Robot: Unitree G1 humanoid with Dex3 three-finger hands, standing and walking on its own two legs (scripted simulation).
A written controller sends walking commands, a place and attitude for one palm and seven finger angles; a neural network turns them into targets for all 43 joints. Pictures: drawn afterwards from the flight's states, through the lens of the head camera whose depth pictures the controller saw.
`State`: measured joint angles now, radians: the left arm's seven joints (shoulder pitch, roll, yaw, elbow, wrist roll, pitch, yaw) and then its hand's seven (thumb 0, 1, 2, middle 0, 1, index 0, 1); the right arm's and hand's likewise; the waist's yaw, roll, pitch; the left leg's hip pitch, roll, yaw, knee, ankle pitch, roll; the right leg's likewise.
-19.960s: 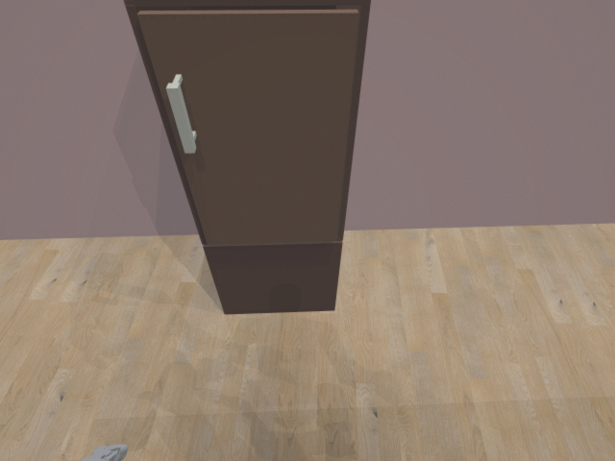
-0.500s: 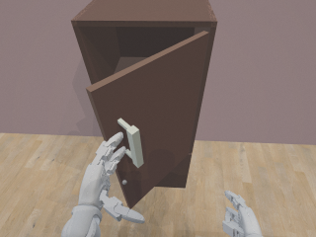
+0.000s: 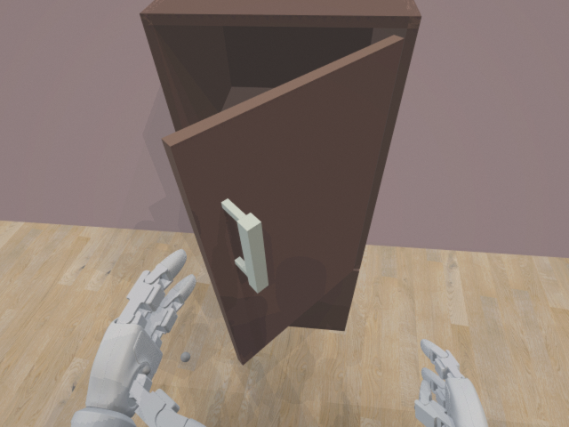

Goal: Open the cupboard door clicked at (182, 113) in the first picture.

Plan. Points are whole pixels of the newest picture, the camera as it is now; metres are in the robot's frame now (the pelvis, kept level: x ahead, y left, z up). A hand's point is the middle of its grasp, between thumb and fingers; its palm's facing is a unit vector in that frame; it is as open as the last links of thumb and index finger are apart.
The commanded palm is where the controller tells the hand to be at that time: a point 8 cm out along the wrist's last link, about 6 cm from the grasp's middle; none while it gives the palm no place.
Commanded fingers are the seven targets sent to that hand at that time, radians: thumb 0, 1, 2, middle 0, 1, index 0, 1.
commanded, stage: draw the hand back to the body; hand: left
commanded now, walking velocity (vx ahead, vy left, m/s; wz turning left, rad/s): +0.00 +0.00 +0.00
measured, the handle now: (245, 247) +0.32 +0.09 +0.11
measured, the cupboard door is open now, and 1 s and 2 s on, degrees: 47 47 47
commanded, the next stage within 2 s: step back with the hand held close in 1.56 s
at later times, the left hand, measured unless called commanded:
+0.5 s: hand (127, 347) +0.17 +0.18 +0.14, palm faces +0.01 -1.00 -0.09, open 16.1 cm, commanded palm +0.14 +0.23 +0.15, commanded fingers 0.00 -0.25 0.41 -0.16 -0.30 -0.16 -0.30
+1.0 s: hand (53, 297) +0.20 +0.26 +0.17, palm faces +0.37 -0.84 -0.39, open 11.2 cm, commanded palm +0.15 +0.30 +0.19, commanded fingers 0.00 0.62 0.78 -0.19 -0.30 -0.19 -0.30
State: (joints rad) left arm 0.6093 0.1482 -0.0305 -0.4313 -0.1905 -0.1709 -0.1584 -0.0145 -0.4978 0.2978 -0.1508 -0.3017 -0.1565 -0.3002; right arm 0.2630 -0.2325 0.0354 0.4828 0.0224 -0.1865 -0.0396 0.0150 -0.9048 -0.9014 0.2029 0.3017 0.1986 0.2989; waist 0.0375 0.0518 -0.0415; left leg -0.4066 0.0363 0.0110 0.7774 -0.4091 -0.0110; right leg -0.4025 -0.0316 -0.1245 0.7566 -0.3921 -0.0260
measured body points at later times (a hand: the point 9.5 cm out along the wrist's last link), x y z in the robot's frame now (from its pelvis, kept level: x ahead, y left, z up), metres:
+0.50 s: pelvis -0.01 +0.01 +0.01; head -0.03 +0.00 +0.46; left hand +0.16 +0.23 +0.14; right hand +0.19 -0.20 -0.05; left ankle +0.00 +0.13 -0.71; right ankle +0.00 -0.10 -0.71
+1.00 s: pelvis +0.01 +0.02 +0.03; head +0.00 +0.00 +0.48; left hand +0.18 +0.30 +0.19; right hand +0.19 -0.19 -0.05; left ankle +0.00 +0.13 -0.71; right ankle +0.00 -0.10 -0.71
